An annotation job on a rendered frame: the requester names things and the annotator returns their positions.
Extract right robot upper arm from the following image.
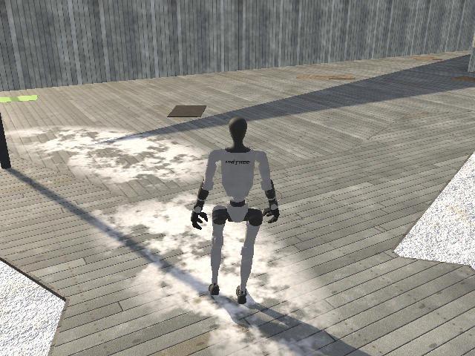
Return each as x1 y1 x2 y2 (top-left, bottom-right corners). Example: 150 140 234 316
253 149 272 191

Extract robot left hand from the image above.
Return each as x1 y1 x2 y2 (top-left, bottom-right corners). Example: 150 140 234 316
191 211 208 230

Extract robot right hand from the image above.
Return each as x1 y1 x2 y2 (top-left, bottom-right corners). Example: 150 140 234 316
263 207 280 223

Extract left robot shin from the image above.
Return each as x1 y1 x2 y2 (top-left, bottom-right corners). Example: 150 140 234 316
211 235 221 286

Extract left robot forearm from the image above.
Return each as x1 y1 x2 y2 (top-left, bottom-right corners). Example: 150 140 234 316
193 179 209 213

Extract right robot forearm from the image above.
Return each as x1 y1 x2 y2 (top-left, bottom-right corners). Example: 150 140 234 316
264 180 278 210

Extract left robot upper arm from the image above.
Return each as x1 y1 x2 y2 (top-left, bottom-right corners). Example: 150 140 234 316
202 149 223 191

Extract left robot thigh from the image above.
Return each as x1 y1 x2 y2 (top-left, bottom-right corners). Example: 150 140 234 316
212 205 227 248

